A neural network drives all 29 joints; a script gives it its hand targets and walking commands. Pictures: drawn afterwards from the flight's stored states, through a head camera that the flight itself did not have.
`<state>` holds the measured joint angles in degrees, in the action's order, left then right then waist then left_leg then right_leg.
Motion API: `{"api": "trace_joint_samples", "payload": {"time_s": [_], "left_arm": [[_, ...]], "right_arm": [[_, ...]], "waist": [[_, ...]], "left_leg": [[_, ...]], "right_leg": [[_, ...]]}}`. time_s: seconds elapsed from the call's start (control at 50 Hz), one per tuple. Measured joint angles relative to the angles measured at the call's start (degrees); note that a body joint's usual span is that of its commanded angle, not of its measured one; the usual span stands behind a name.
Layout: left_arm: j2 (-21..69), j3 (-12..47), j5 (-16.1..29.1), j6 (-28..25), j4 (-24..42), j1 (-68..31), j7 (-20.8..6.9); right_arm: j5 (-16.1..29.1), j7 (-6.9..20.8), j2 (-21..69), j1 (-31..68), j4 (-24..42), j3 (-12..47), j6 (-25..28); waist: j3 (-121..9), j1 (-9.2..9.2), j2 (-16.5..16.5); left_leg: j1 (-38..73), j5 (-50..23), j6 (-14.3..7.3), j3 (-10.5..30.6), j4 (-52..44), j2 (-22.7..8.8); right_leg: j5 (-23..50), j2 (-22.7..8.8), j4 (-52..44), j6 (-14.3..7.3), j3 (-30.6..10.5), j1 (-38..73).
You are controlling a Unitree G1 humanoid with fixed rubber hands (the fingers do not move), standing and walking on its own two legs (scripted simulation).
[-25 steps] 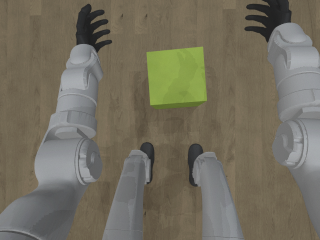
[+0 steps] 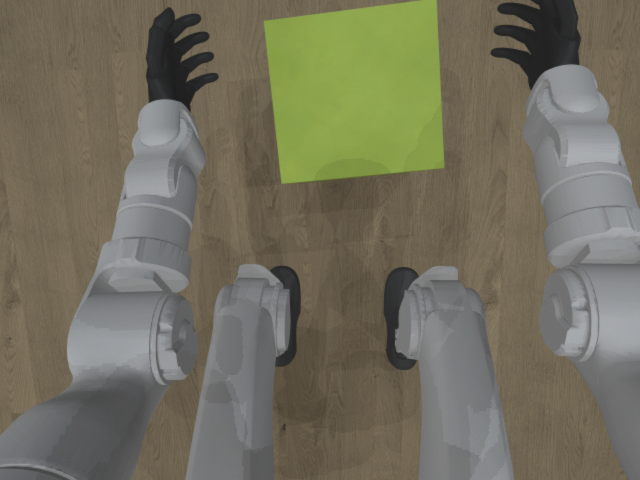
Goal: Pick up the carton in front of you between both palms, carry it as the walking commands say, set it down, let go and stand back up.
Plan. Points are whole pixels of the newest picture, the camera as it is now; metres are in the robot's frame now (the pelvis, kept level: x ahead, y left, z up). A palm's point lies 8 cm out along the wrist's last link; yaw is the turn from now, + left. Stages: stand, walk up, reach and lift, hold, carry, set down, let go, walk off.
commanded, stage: reach and lift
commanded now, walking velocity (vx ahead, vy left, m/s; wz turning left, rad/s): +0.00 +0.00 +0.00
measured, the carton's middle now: (352, 112) +0.50 -0.02 -0.37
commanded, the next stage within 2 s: none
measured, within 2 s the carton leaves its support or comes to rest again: leaves its support in 1.24 s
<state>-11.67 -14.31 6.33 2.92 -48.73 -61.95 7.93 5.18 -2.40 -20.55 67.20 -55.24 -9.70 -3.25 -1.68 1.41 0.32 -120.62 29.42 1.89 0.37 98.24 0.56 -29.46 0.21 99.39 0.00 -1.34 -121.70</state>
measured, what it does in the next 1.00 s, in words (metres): lowers itself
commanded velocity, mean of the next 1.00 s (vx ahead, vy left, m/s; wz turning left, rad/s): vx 0.00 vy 0.00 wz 0.00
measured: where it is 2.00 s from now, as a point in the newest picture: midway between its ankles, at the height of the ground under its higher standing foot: (340, 334)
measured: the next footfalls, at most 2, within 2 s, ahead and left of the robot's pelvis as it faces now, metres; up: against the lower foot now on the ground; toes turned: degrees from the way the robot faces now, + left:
none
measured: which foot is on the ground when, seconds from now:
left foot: down 0.00-1.00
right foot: down 0.00-1.00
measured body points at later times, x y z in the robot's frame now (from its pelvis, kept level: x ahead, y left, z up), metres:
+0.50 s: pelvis -0.04 +0.00 -0.13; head +0.34 -0.02 +0.10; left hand +0.51 +0.17 -0.32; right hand +0.53 -0.20 -0.32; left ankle +0.09 +0.13 -0.46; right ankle +0.08 -0.12 -0.46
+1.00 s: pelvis -0.04 +0.00 -0.12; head +0.34 -0.02 +0.12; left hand +0.52 +0.14 -0.30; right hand +0.53 -0.17 -0.31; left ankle +0.09 +0.13 -0.46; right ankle +0.08 -0.12 -0.46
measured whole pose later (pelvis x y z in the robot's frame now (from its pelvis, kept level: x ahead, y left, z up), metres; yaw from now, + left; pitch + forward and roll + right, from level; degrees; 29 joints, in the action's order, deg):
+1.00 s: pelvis -0.04 +0.00 -0.12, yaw +0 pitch +37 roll +2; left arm -13.0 -6.6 13.7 0.7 -65.8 -84.5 11.5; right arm 12.7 -5.8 -22.0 88.8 -70.9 2.0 -1.4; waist 21.1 0.9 1.8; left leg -129.8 30.7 2.4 0.0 122.9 1.5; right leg -30.9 0.2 124.4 0.2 -2.0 -131.0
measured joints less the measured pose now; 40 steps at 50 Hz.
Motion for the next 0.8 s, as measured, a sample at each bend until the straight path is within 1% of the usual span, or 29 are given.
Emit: {"api": "trace_joint_samples", "payload": {"time_s": [0.06, 0.12, 0.22, 0.32, 0.38, 0.5, 0.6, 0.72, 0.8], "left_arm": [[-1.15, 1.96, 2.5, 1.1, 0.61, -2.01, 1.06], [-2.02, 3.18, 4.14, 2.29, -0.65, -5.16, 1.83], [-2.98, 4.18, 5.32, 2.91, -6.49, -11.84, 2.12], [-3.74, 4.78, 5.83, 1.69, -12.63, -17.29, 1.57], [-4.25, 5.33, 6.44, 0.64, -14.82, -19.43, 1.35], [-5.67, 8.27, 9.35, -0.7, -15.43, -21.88, 1.81], [-5.86, 9.88, 10.95, -1.11, -14.13, -20.5, 2.15], [-3.68, 7.77, 8.58, -1.53, -15.7, -18.56, 1.77], [-3.03, 6.75, 7.19, -1.87, -16.18, -18.47, 1.62]], "right_arm": [[2.79, -0.5, -1.87, 2.24, 0.2, 2.44, -0.83], [4.43, -0.77, -3.35, 5.63, -1.59, 3.94, -1.75], [5.81, -0.95, -4.84, 12.31, -7.86, 5.56, -2.16], [6.73, -0.97, -5.44, 17.63, -13.62, 7.11, -1.03], [7.5, -1.09, -5.79, 19.78, -15.37, 8.33, -0.1], [9.81, -2.07, -6.72, 20.44, -13.95, 10.85, 1.04], [10.27, -2.48, -5.8, 19.5, -12.38, 11.8, 1.13], [8.43, -1.97, -4.08, 18.33, -14.29, 10.35, 1.2], [8.07, -1.77, -3.67, 18.13, -14.99, 10.04, 1.49]], "waist": [[3.25, 0.0, 0.19], [6.51, 0.06, 0.28], [12.03, 0.26, 0.34], [17.32, 0.31, 0.6], [20.34, 0.27, 0.89], [25.39, 0.03, 1.15], [24.48, -0.04, 1.43], [20.97, -0.28, 1.37], [20.17, -0.22, 1.18]], "left_leg": [[-3.0, 0.59, -0.12, -0.22, 5.74, 0.14], [-5.12, 0.63, -0.13, -0.42, 10.4, 0.27], [-7.25, 0.12, 0.01, -0.53, 15.84, 0.42], [-8.64, -0.15, 0.23, -0.46, 19.75, 0.54], [-9.38, -0.01, 0.38, -0.43, 21.85, 0.58], [-9.31, 1.02, 0.85, 0.0, 25.5, 1.19], [-9.16, 2.45, 0.94, 0.12, 27.08, 1.13], [-9.43, 3.08, 0.62, -0.14, 26.76, 0.91], [-9.66, 2.69, 0.46, -0.31, 25.92, 0.74]], "right_leg": [[-0.56, 0.02, 5.72, 0.21, -0.29, -3.02], [-0.61, 0.05, 10.44, 0.36, -0.56, -5.2], [-0.09, 0.11, 15.99, 0.36, -0.74, -7.43], [0.19, 0.16, 19.97, 0.24, -0.73, -8.9], [0.09, 0.21, 22.11, 0.18, -0.73, -9.72], [-1.34, -0.32, 25.98, -0.22, -0.33, -9.51], [-2.65, -0.25, 27.43, -0.22, -0.23, -9.3], [-3.17, -0.04, 27.01, 0.12, -0.5, -9.59], [-2.67, 0.13, 26.14, 0.24, -0.66, -9.9]]}}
